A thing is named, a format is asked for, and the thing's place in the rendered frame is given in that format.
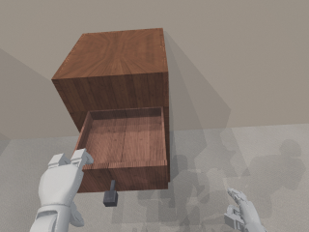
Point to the right robot forearm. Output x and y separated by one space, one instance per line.
254 227

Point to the cabinet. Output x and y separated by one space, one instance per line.
116 70

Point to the robot left hand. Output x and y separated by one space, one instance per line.
61 181

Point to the drawer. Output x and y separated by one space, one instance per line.
128 146

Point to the robot right hand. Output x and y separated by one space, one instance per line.
236 217

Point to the left robot forearm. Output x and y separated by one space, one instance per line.
52 218

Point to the handle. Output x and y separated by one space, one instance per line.
110 198

